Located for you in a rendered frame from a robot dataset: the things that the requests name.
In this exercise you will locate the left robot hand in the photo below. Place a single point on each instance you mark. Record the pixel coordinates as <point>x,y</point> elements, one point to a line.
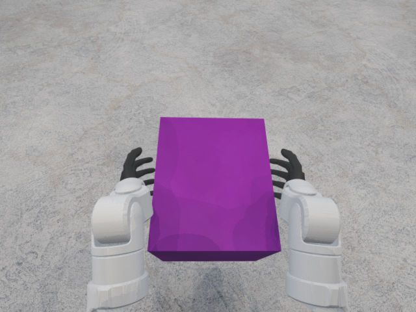
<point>130,166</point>

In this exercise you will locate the right robot forearm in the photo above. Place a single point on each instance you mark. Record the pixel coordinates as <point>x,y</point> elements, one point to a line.
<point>315,274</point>

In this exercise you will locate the right robot hand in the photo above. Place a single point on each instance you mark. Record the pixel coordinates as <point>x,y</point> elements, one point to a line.
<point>293,167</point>

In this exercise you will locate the carton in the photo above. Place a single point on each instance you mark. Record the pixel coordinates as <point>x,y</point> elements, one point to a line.
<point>213,197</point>

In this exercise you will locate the left robot forearm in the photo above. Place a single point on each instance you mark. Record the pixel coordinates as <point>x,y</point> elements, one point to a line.
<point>117,241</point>

